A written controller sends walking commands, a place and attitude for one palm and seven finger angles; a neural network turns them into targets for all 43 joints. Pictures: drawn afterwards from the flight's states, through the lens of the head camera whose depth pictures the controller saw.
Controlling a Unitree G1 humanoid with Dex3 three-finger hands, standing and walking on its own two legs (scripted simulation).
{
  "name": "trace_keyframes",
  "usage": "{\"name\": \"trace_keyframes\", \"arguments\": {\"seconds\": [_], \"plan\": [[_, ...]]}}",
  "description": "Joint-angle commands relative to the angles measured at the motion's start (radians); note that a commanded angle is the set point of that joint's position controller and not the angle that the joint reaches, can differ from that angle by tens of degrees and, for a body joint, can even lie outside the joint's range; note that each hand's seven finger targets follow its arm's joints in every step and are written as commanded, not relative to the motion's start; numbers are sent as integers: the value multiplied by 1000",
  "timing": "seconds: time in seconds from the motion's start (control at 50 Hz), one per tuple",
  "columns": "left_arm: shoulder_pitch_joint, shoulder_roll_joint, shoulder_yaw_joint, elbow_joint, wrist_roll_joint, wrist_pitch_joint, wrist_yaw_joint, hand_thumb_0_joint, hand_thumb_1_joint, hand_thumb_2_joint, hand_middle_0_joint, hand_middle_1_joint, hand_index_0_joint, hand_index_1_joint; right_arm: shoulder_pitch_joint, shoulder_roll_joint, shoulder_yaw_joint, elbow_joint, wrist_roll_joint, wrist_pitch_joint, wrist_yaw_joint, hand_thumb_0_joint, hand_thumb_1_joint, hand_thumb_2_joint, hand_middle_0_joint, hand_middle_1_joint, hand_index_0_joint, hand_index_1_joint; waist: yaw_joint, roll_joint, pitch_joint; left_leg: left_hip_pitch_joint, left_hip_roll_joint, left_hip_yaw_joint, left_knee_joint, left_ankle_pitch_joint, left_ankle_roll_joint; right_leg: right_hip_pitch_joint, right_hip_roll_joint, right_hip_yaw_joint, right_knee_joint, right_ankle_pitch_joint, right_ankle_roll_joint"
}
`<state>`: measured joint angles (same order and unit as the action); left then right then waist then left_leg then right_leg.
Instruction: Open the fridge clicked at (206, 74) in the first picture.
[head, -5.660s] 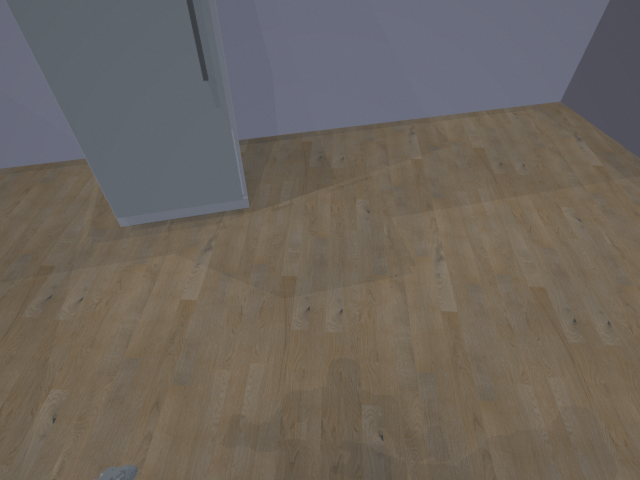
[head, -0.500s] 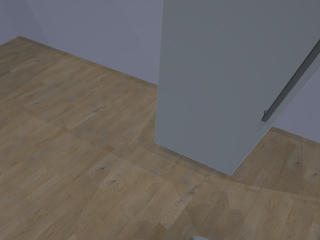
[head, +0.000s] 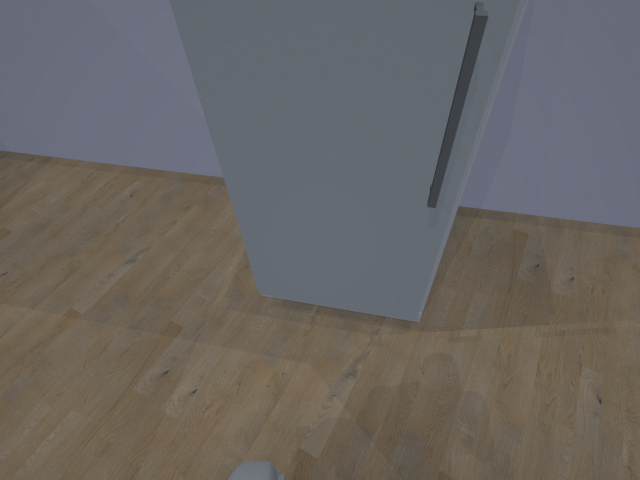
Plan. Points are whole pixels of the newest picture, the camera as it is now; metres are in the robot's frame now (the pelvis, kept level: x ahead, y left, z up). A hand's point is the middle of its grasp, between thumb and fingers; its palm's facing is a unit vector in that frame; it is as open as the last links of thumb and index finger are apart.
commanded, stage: turn to face it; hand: right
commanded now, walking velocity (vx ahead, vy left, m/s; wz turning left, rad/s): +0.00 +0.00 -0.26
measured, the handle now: (451, 123) +0.67 -0.18 +0.08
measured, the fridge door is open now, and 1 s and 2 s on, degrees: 0 0 0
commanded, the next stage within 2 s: take the last steps up to it in 0.16 s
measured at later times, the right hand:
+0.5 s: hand out of the picture -0.01 -0.13 -0.15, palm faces +0.22 +0.94 -0.26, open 7.3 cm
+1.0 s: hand out of the picture +0.07 -0.19 -0.18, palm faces +0.19 +0.97 -0.14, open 7.4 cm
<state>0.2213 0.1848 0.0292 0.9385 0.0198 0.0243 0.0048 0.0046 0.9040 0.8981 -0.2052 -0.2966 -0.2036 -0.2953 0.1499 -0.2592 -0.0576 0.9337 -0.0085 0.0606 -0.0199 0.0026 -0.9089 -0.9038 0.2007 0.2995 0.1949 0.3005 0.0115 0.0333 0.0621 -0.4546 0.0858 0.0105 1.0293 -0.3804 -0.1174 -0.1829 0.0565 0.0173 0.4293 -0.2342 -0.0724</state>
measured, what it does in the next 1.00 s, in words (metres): walks ahead: left foot, then right foot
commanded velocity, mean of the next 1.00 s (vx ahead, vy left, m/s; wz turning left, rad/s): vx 0.22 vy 0.03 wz -0.04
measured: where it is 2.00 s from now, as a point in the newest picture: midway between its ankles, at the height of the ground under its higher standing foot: outside the picture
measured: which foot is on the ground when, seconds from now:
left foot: up 0.00-0.20, down 0.22-0.76, up 0.78-1.00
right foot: down 0.00-0.22, up 0.24-0.72, down 0.74-1.00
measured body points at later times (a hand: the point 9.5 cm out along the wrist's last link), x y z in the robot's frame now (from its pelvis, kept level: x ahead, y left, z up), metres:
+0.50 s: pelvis +0.00 +0.06 +0.00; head +0.00 +0.09 +0.45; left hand +0.05 +0.30 -0.16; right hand -0.02 -0.18 -0.13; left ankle -0.01 +0.14 -0.74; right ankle -0.06 -0.10 -0.67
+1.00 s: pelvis +0.10 -0.02 +0.00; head +0.10 -0.04 +0.45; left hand +0.13 +0.22 -0.14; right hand +0.06 -0.24 -0.17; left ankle +0.15 +0.12 -0.67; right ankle +0.02 -0.10 -0.74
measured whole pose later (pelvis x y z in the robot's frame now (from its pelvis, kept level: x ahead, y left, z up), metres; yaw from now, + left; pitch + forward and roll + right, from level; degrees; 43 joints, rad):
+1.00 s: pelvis +0.10 -0.02 +0.00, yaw -7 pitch -1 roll +0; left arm 0.33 0.14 0.03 1.07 0.02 -0.06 0.03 -0.01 0.95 0.90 -0.20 -0.30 -0.20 -0.29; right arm 0.30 -0.19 -0.06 1.10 -0.03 0.00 0.01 0.00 -0.91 -0.90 0.20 0.30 0.19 0.30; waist -0.01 0.06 0.01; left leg -0.54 0.11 0.06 1.04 -0.24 -0.02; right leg -0.02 -0.01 -0.16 0.32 -0.29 -0.03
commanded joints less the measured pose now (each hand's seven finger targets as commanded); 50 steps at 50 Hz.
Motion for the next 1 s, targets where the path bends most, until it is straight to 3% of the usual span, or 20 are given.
{"name": "trace_keyframes", "arguments": {"seconds": [0.0,0.1,0.16,0.18,0.2,0.22,0.24,0.28,0.32,0.54,0.62,0.68,0.7,0.72,0.74,0.76,0.8,0.84,0.92,0.98], "plan": [[68,205,59,-34,4,-16,17,0,900,900,-200,-300,-200,-300,-56,-53,-14,-87,-2,-19,-7,0,-900,-900,200,300,200,300,30,-156,-54,-41,-8,-14,-90,-38,16,98,-292,289,-106,462,-114],[53,199,59,-24,8,-11,17,0,900,900,-200,-300,-200,-300,-26,-31,-5,-79,5,-33,-12,0,-900,-900,200,300,200,300,15,-172,-81,121,-54,0,-311,-35,47,35,-271,323,-64,498,-110],[36,180,57,-17,-4,-11,12,0,900,900,-200,-300,-200,-300,64,-45,-9,-51,7,-54,-18,0,-900,-900,200,300,200,300,-30,-114,-117,333,-43,6,-626,201,55,-58,-209,285,20,384,-39],[53,138,52,-13,-14,-15,6,0,900,900,-200,-300,-200,-300,86,-88,-15,-40,-1,-66,-23,0,-900,-900,200,300,200,300,-32,-13,-141,469,65,-97,-700,279,80,-170,-153,224,105,201,20],[61,79,40,-31,-18,-16,3,0,900,900,-200,-300,-200,-300,99,-163,-29,-38,-12,-75,-29,0,-900,-900,200,300,200,300,-31,236,-137,531,288,-318,-721,435,179,-326,-15,64,263,-168,89],[42,119,56,-47,-10,-1,7,0,900,900,-200,-300,-200,-300,116,-184,-29,-52,-10,-70,-24,0,-900,-900,200,300,200,300,-44,197,-109,389,394,-336,-731,549,270,-297,-15,52,439,-355,98],[34,122,60,-24,-3,18,9,0,900,900,-200,-300,-200,-300,77,-140,-24,-53,-6,-69,-27,0,-900,-900,200,300,200,300,-27,149,-77,297,340,-282,-746,465,294,-274,-44,85,547,-329,95],[65,110,60,24,6,29,-4,0,900,900,-200,-300,-200,-300,27,-83,-13,-52,-2,-71,-19,0,-900,-900,200,300,200,300,-1,105,-12,253,227,-207,-807,158,251,-301,-66,52,667,-200,102],[92,97,60,42,11,25,-17,0,900,900,-200,-300,-200,-300,56,-57,-6,-33,-2,-85,-12,0,-900,-900,200,300,200,300,4,87,10,266,181,-145,-845,28,208,-335,-86,26,685,-106,107],[-72,61,40,26,8,-17,-28,0,900,900,-200,-300,-200,-300,304,-46,-4,112,-22,-119,4,0,-900,-900,200,300,200,300,-72,118,53,361,206,-175,-905,-44,268,-336,-147,-71,363,-122,107],[-78,39,32,29,0,-34,-28,0,900,900,-200,-300,-200,-300,312,-56,-6,149,-23,-115,7,0,-900,-900,200,300,200,300,-60,123,45,306,197,-152,-876,-17,274,-216,-125,-109,233,-142,85],[41,43,26,77,-3,-59,-14,0,900,900,-200,-300,-200,-300,278,-36,-5,164,-10,-108,8,0,-900,-900,200,300,200,300,7,53,9,160,129,-63,-751,-28,225,75,-99,-157,7,-11,84],[123,80,33,110,-5,-69,-2,0,900,900,-200,-300,-200,-300,273,-3,3,165,-7,-105,12,0,-900,-900,200,300,200,300,41,-59,-28,67,82,-16,-631,-28,192,232,-137,-107,-44,-42,77],[215,165,54,132,2,-73,6,0,900,900,-200,-300,-200,-300,275,48,15,151,-3,-104,20,0,-900,-900,200,300,200,300,78,-288,-63,-100,-10,65,-392,-66,149,355,-328,160,-122,-206,18],[295,227,67,140,7,-68,11,0,900,900,-200,-300,-200,-300,229,57,19,115,-10,-104,20,0,-900,-900,200,300,200,300,106,-350,-36,-196,-54,112,-166,-179,128,321,-493,369,-261,-316,-63],[269,229,66,130,7,-59,16,0,900,900,-200,-300,-200,-300,183,38,10,95,-18,-97,20,0,-900,-900,200,300,200,300,93,-220,36,-226,-11,51,-52,-163,138,223,-531,374,-300,-376,-98],[169,126,36,117,4,-68,23,0,900,900,-200,-300,-200,-300,180,37,2,129,-26,-85,27,0,-900,-900,200,300,200,300,46,-203,126,-202,33,13,43,-18,134,73,-433,238,-318,-277,-54],[137,83,23,106,2,-85,24,0,900,900,-200,-300,-200,-300,219,56,0,148,-24,-85,39,0,-900,-900,200,300,200,300,7,-136,112,-162,45,18,58,81,116,48,-381,119,-312,-87,-46],[184,64,23,121,-3,-105,32,0,900,900,-200,-300,-200,-300,195,68,-5,134,-21,-74,37,0,-900,-900,200,300,200,300,-8,-131,68,-192,37,36,54,157,93,130,-341,-9,-256,331,-55],[210,71,22,135,0,-104,33,0,900,900,-200,-300,-200,-300,111,64,-3,96,-18,-67,39,0,-900,-900,200,300,200,300,-6,-164,84,-223,38,52,-34,188,91,160,-339,-49,-232,453,-64]]}}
